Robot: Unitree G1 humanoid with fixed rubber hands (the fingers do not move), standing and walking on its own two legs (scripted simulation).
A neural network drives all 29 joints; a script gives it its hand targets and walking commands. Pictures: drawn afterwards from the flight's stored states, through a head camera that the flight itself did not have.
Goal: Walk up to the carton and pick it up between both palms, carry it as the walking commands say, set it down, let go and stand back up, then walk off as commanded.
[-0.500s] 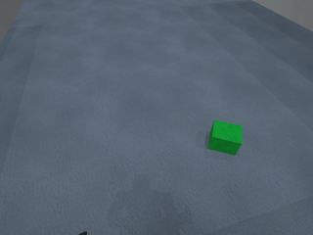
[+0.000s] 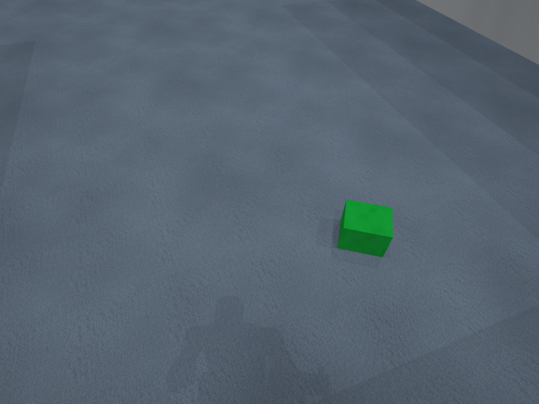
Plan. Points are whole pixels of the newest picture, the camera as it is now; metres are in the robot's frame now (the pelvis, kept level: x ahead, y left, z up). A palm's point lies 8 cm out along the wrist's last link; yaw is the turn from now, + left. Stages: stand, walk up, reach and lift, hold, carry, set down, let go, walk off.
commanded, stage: walk up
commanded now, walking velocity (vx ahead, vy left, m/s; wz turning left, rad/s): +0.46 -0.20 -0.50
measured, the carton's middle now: (364, 228) +0.96 -0.39 -0.70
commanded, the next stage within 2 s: none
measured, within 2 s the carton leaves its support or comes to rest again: neither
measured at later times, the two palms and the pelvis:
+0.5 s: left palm out of the picture +0.14 +0.12 -0.11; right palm (499, 347) +0.26 -0.37 -0.11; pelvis +0.16 -0.12 +0.01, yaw -13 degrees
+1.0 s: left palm (251, 216) +0.55 +0.07 -0.14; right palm (490, 363) +0.23 -0.34 -0.10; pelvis +0.39 -0.13 +0.01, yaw -19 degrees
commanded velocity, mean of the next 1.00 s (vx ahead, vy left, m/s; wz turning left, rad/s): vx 0.45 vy -0.03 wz -0.30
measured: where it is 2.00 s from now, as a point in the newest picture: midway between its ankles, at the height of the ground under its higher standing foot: (333, 340)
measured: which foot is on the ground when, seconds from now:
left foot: down 0.00-0.22, up 0.24-0.68, down 0.70-1.00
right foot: up 0.00-0.22, down 0.24-0.70, up 0.72-1.00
